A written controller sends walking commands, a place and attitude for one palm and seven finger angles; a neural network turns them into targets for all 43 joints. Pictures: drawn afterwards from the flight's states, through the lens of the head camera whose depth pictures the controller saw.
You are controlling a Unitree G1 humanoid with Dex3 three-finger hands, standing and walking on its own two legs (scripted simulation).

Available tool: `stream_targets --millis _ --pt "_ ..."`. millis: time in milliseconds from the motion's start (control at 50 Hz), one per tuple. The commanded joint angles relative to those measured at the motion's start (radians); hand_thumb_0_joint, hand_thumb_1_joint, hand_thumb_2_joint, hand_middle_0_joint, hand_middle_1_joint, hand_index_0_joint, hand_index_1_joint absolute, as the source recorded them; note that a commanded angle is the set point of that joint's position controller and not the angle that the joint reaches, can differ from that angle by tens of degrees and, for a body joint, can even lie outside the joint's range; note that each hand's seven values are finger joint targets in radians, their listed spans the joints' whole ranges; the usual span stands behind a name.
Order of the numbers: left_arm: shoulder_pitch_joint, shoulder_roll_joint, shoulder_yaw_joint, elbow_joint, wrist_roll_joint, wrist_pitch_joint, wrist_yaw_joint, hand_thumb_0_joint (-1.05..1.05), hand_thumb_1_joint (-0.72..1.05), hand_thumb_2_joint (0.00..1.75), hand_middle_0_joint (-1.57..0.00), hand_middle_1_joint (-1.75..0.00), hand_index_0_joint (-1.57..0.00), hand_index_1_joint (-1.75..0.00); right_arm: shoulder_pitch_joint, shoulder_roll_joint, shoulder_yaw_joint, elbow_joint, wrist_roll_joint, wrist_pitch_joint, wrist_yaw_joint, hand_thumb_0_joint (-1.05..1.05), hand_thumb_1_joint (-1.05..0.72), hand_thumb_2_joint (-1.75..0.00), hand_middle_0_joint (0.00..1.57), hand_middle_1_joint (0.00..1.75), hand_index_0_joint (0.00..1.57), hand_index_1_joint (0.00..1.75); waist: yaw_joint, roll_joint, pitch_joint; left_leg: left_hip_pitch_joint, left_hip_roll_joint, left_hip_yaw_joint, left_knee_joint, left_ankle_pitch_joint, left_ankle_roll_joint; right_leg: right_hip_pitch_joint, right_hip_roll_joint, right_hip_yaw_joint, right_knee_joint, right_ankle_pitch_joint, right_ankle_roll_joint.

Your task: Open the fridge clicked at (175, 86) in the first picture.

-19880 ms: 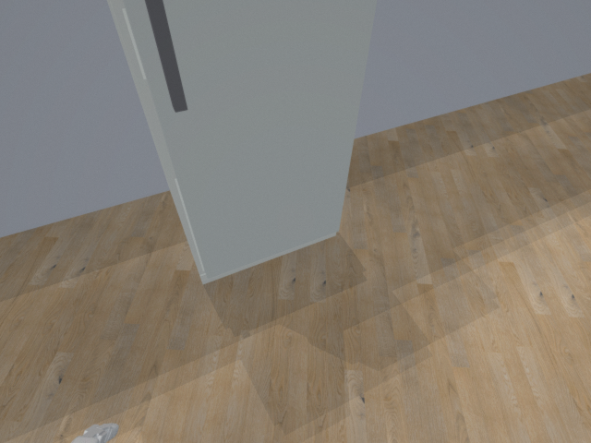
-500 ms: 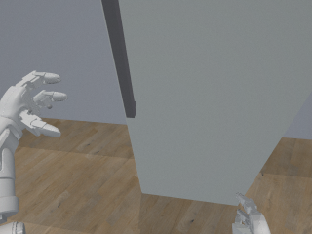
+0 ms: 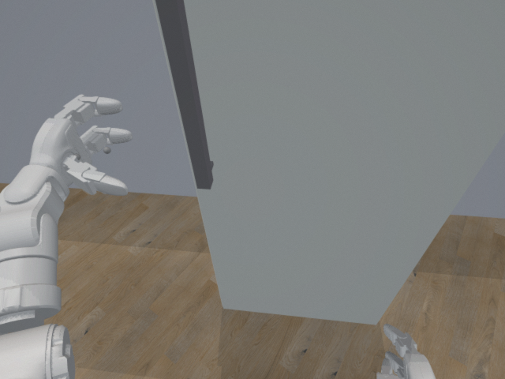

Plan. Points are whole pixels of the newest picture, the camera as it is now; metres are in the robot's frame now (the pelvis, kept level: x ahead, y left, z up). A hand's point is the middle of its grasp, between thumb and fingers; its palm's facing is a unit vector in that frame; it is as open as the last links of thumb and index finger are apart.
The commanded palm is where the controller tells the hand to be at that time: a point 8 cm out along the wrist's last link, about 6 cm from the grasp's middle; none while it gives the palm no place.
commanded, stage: move the hooked fingers beside the handle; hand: left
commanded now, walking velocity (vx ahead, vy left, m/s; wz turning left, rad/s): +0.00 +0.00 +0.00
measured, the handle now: (193, 95) +0.49 +0.13 +0.23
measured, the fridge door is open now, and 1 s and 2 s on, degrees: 0 0 0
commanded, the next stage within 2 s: feel for the door with the fingertips in 2.00 s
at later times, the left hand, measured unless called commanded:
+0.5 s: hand (136, 131) +0.42 +0.21 +0.21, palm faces -0.01 -1.00 -0.03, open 14.0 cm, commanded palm +0.40 +0.26 +0.21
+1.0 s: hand (131, 139) +0.40 +0.21 +0.21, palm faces +0.01 -1.00 -0.05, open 14.0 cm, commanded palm +0.39 +0.25 +0.21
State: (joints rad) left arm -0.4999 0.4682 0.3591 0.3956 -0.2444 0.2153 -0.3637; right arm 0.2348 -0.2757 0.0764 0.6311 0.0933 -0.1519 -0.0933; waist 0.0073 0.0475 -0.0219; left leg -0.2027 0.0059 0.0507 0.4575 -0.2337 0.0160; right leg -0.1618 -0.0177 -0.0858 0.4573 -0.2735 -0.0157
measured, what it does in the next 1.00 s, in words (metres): stands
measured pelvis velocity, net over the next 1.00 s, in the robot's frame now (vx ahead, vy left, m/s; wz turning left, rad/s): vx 0.00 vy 0.00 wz -0.01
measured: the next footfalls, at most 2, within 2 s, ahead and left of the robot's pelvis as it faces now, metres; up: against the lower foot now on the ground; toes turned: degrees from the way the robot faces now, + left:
none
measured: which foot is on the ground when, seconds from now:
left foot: down 0.00-1.00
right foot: down 0.00-1.00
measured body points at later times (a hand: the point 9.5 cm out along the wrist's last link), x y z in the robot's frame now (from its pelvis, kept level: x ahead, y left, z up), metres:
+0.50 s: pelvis +0.00 +0.00 +0.00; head +0.00 -0.01 +0.45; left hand +0.41 +0.26 +0.21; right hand +0.13 -0.25 -0.10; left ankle +0.01 +0.11 -0.74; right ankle -0.02 -0.11 -0.74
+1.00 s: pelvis +0.00 +0.00 +0.00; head -0.01 -0.01 +0.45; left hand +0.39 +0.26 +0.21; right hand +0.12 -0.26 -0.10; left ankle +0.01 +0.11 -0.74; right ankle -0.02 -0.11 -0.74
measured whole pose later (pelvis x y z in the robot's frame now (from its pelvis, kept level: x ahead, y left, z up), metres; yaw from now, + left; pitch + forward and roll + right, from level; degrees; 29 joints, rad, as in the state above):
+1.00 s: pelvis +0.00 +0.00 +0.00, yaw -1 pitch -1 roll +0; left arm -0.64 0.43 0.31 0.59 -0.20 0.11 -0.28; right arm 0.29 -0.28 0.05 0.65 0.09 -0.10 -0.09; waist -0.01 0.04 -0.02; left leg -0.21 0.01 0.06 0.45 -0.23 0.02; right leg -0.17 -0.01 -0.08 0.45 -0.26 -0.02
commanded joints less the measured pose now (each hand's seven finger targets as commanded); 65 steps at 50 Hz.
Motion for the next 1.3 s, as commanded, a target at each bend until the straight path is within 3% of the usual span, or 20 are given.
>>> stream_targets --millis 0,80,120,160,200,260,400,440,500,560,620,740,840,920,1000,1040,1080,1140,1200,1280 --pt "-0.473 0.246 0.035 -0.143 -0.023 -0.071 0.008 0.0 -0.5 0.3 -0.3 -1.2 -0.3 -1.2 -0.099 -0.126 -0.056 -0.135 0.003 -0.053 -0.014 0.0 -0.9 -0.9 0.2 0.3 0.2 0.3 -0.018 -0.024 -0.213 0.161 0.008 -0.071 -0.032 0.209 0.029 -0.046 0.003 0.042 -0.072 0.274 -0.009" --pt "-0.505 0.249 0.027 -0.09 -0.01 -0.047 0.018 0.0 -0.5 0.3 -0.3 -1.2 -0.3 -1.2 -0.093 -0.131 -0.059 -0.133 0.006 -0.044 -0.02 0.0 -0.9 -0.9 0.2 0.3 0.2 0.3 -0.019 0.005 -0.21 0.146 0.003 -0.074 -0.036 0.199 0.025 -0.051 -0.001 0.042 -0.066 0.264 -0.012" --pt "-0.534 0.28 0.044 -0.1 -0.004 -0.057 0.024 0.0 -0.5 0.3 -0.3 -1.2 -0.3 -1.2 -0.089 -0.133 -0.062 -0.134 0.003 -0.038 -0.017 0.0 -0.9 -0.9 0.2 0.3 0.2 0.3 -0.015 0.009 -0.253 0.154 0.002 -0.071 -0.032 0.219 0.028 -0.027 -0.003 0.048 -0.066 0.285 -0.013" --pt "-0.605 0.257 0.015 -0.1 -0.002 -0.078 0.029 0.0 -0.5 0.3 -0.3 -1.2 -0.3 -1.2 -0.084 -0.13 -0.061 -0.132 0.003 -0.036 -0.019 0.0 -0.9 -0.9 0.2 0.3 0.2 0.3 -0.03 0.018 -0.259 0.166 0.002 -0.073 -0.029 0.218 0.028 -0.035 -0.001 0.048 -0.064 0.282 -0.014" --pt "-0.609 0.27 0.027 -0.104 -0.005 -0.104 0.036 0.0 -0.5 0.3 -0.3 -1.2 -0.3 -1.2 -0.072 -0.132 -0.064 -0.126 -0.003 -0.04 -0.018 0.0 -0.9 -0.9 0.2 0.3 0.2 0.3 -0.027 -0.029 -0.285 0.177 0.008 -0.077 -0.022 0.241 0.032 -0.021 0.0 0.047 -0.063 0.299 -0.013" --pt "-0.65 0.264 0.028 -0.084 -0.002 -0.129 0.042 0.0 -0.5 0.3 -0.3 -1.2 -0.3 -1.2 -0.058 -0.132 -0.065 -0.117 -0.005 -0.039 -0.018 0.0 -0.9 -0.9 0.2 0.3 0.2 0.3 -0.032 0.013 -0.321 0.199 0.004 -0.075 -0.021 0.271 0.03 -0.012 0.003 0.049 -0.053 0.331 -0.015" --pt "-0.616 0.256 0.012 0.108 0.02 -0.103 0.057 0.0 -0.5 0.3 -0.3 -1.2 -0.3 -1.2 -0.022 -0.145 -0.073 -0.098 -0.002 -0.012 -0.012 0.0 -0.9 -0.9 0.2 0.3 0.2 0.3 -0.03 -0.052 -0.23 0.115 0.01 -0.063 -0.031 0.224 0.031 -0.033 -0.002 0.047 -0.061 0.302 -0.012" --pt "-0.669 0.257 0.004 0.107 0.024 -0.111 0.06 0.0 -0.5 0.3 -0.3 -1.2 -0.3 -1.2 -0.019 -0.143 -0.073 -0.102 -0.001 -0.011 -0.012 0.0 -0.9 -0.9 0.2 0.3 0.2 0.3 -0.037 -0.017 -0.243 0.122 0.007 -0.066 -0.029 0.223 0.031 -0.041 -0.001 0.051 -0.058 0.301 -0.013" --pt "-0.749 0.258 -0.008 0.074 0.024 -0.157 0.064 0.0 -0.5 0.3 -0.3 -1.2 -0.3 -1.2 -0.001 -0.146 -0.077 -0.097 -0.007 -0.01 -0.014 0.0 -0.9 -0.9 0.2 0.3 0.2 0.3 -0.049 -0.046 -0.299 0.151 0.01 -0.068 -0.021 0.244 0.036 -0.025 0.0 0.052 -0.056 0.314 -0.012" --pt "-0.82 0.268 0.007 0.047 0.024 -0.201 0.069 0.0 -0.5 0.3 -0.3 -1.2 -0.3 -1.2 0.011 -0.141 -0.078 -0.087 -0.01 -0.017 -0.016 0.0 -0.9 -0.9 0.2 0.3 0.2 0.3 -0.056 0.015 -0.351 0.205 0.009 -0.073 -0.013 0.282 0.033 -0.026 0.007 0.056 -0.049 0.34 -0.015" --pt "-0.755 0.255 0.019 0.045 0.025 -0.208 0.072 0.0 -0.5 0.3 -0.3 -1.2 -0.3 -1.2 0.013 -0.14 -0.079 -0.09 -0.013 -0.022 -0.007 0.0 -0.9 -0.9 0.2 0.3 0.2 0.3 -0.035 0.044 -0.374 0.229 0.011 -0.075 -0.01 0.344 0.03 -0.013 0.008 0.053 -0.042 0.377 -0.019" --pt "-0.516 0.239 0.043 0.162 0.018 -0.121 0.063 0.0 -0.5 0.3 -0.3 -1.2 -0.3 -1.2 0.004 -0.148 -0.085 -0.109 -0.005 0.004 0.008 0.0 -0.9 -0.9 0.2 0.3 0.2 0.3 0.001 -0.077 -0.239 0.093 0.009 -0.045 -0.034 0.289 0.033 0.009 0.003 0.046 -0.045 0.396 -0.012" --pt "-0.613 0.273 0.046 -0.008 0.022 -0.143 0.07 0.0 -0.5 0.3 -0.3 -1.2 -0.3 -1.2 -0.017 -0.144 -0.085 -0.138 -0.004 0.013 0.003 0.0 -0.9 -0.9 0.2 0.3 0.2 0.3 -0.017 -0.055 -0.276 0.126 0.009 -0.048 -0.035 0.266 0.038 0.009 0.004 0.056 -0.052 0.363 -0.01" --pt "-0.787 0.246 0.001 -0.159 0.018 -0.205 0.077 0.0 -0.5 0.3 -0.3 -1.2 -0.3 -1.2 -0.035 -0.129 -0.076 -0.132 -0.007 -0.006 -0.01 0.0 -0.9 -0.9 0.2 0.3 0.2 0.3 -0.05 0.046 -0.335 0.223 0.009 -0.063 -0.031 0.256 0.038 -0.016 0.01 0.061 -0.066 0.312 -0.013" --pt "-0.78 0.206 -0.039 0.016 0.016 -0.177 0.073 0.0 -0.5 0.3 -0.3 -1.2 -0.3 -1.2 -0.018 -0.136 -0.068 -0.083 -0.002 -0.014 -0.022 0.0 -0.9 -0.9 0.2 0.3 0.2 0.3 -0.067 0.038 -0.239 0.19 0.009 -0.07 -0.043 0.157 0.034 -0.082 0.012 0.056 -0.095 0.211 -0.015" --pt "-0.786 0.14 -0.092 0.133 0.019 -0.14 0.07 0.0 -0.5 0.3 -0.3 -1.2 -0.3 -1.2 -0.017 -0.136 -0.067 -0.067 0.002 -0.016 -0.024 0.0 -0.9 -0.9 0.2 0.3 0.2 0.3 -0.078 0.031 -0.188 0.154 0.005 -0.072 -0.048 0.113 0.031 -0.119 0.01 0.051 -0.094 0.179 -0.015" --pt "-0.747 0.162 -0.072 0.255 0.022 -0.111 0.071 0.0 -0.5 0.3 -0.3 -1.2 -0.3 -1.2 0.001 -0.146 -0.069 -0.056 0.001 -0.012 -0.02 0.0 -0.9 -0.9 0.2 0.3 0.2 0.3 -0.069 -0.028 -0.162 0.101 0.003 -0.079 -0.051 0.072 0.03 -0.133 0.007 0.051 -0.095 0.144 -0.014" --pt "-0.765 0.207 -0.046 0.31 0.032 -0.124 0.072 0.0 -0.5 0.3 -0.3 -1.2 -0.3 -1.2 0.01 -0.152 -0.072 -0.065 -0.001 0.0 -0.016 0.0 -0.9 -0.9 0.2 0.3 0.2 0.3 -0.062 -0.07 -0.202 0.072 0.0 -0.069 -0.04 0.084 0.032 -0.105 -0.001 0.06 -0.083 0.162 -0.01" --pt "-0.81 0.242 -0.027 0.263 0.035 -0.201 0.078 0.0 -0.5 0.3 -0.3 -1.2 -0.3 -1.2 0.019 -0.147 -0.074 -0.078 -0.008 -0.002 -0.012 0.0 -0.9 -0.9 0.2 0.3 0.2 0.3 -0.055 -0.089 -0.273 0.085 0.003 -0.068 -0.024 0.128 0.036 -0.056 -0.005 0.065 -0.064 0.209 -0.01" --pt "-0.903 0.282 0.008 0.102 0.039 -0.3 0.087 0.0 -0.5 0.3 -0.3 -1.2 -0.3 -1.2 0.014 -0.136 -0.071 -0.098 -0.013 -0.022 -0.01 0.0 -0.9 -0.9 0.2 0.3 0.2 0.3 -0.05 0.036 -0.409 0.2 0.004 -0.078 -0.017 0.216 0.032 -0.019 0.005 0.072 -0.045 0.281 -0.013"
